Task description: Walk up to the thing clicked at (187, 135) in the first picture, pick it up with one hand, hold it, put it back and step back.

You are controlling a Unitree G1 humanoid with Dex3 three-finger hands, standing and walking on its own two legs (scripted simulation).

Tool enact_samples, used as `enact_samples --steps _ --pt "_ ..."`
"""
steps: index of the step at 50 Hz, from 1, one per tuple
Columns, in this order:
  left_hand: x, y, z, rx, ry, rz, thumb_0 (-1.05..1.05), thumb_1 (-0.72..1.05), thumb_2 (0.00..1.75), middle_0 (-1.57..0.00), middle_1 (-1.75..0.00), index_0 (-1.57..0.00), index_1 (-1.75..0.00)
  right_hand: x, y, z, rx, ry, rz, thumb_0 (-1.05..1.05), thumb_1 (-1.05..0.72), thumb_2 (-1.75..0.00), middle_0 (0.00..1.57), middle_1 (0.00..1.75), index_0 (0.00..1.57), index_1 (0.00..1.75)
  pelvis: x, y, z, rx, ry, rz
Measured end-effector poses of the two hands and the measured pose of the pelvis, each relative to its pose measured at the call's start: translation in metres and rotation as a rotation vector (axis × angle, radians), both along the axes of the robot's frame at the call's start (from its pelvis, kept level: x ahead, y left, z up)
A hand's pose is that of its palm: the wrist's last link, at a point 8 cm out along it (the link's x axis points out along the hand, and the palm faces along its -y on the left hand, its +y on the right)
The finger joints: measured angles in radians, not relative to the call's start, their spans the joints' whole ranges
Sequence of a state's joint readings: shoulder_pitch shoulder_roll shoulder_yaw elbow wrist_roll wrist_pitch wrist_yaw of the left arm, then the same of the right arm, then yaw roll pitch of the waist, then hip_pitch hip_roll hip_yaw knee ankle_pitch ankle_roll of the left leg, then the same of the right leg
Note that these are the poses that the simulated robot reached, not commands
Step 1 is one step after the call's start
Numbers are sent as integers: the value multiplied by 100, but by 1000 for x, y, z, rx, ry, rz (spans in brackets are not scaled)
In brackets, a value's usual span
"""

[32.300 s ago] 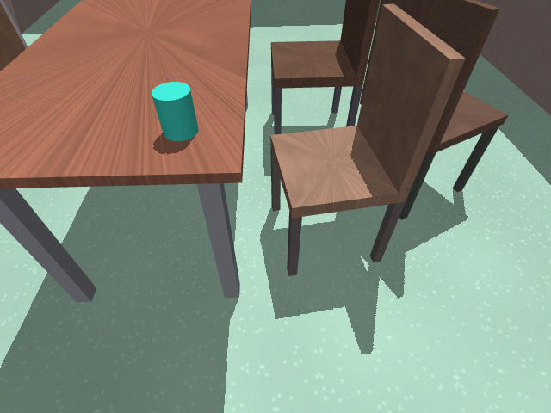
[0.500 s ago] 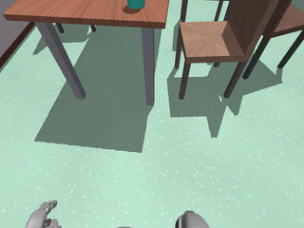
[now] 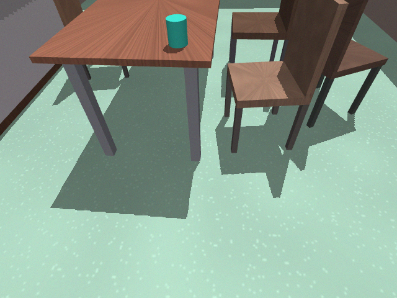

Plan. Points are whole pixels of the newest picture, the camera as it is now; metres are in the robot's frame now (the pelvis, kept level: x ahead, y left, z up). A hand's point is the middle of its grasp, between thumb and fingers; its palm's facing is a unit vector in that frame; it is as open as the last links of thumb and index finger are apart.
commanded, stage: step back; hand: left
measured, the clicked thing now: (177, 31) +1.14 +0.17 +0.05
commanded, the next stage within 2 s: stand in 0.62 s
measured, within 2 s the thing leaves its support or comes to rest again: neither
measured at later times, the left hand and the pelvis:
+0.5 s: hand (91, 296) +0.17 +0.27 -0.14, palm faces -0.01 -0.93 -0.36, open 7.4 cm; pelvis +0.05 +0.02 +0.00, yaw -1 degrees
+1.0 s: hand out of the picture +0.13 +0.27 -0.14, palm faces -0.04 -0.94 -0.33, open 7.4 cm; pelvis +0.04 +0.02 +0.02, yaw -2 degrees
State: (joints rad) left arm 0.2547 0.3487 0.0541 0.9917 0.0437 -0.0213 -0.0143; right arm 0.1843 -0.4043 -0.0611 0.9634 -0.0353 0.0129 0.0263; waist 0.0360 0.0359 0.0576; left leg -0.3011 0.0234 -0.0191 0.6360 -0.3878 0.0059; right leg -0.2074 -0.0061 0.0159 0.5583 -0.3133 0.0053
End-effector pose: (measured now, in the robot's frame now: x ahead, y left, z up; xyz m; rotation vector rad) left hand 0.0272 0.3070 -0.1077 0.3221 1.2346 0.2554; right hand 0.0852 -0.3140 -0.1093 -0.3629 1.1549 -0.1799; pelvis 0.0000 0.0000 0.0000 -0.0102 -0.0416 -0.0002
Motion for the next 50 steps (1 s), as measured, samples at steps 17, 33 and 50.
enact_samples --steps 17,33,50 --pt "88 11 4 20 -71 -88 1 91 90 -20 -30 -21 -30 -4 25 -11 46 61 -103 0 -91 -89 21 30 20 30 33 9 1 -7 1 -38" --pt "150 13 -3 -30 -125 -74 1 90 89 -20 -30 -21 -30 59 39 3 14 -6 -64 0 -91 -89 21 30 20 30 62 22 3 5 4 -26" --pt "97 5 3 -46 -19 -72 1 90 89 -20 -30 -21 -30 50 42 12 42 -23 -50 0 -91 -89 21 30 20 30 37 21 16 7 -21 -27"
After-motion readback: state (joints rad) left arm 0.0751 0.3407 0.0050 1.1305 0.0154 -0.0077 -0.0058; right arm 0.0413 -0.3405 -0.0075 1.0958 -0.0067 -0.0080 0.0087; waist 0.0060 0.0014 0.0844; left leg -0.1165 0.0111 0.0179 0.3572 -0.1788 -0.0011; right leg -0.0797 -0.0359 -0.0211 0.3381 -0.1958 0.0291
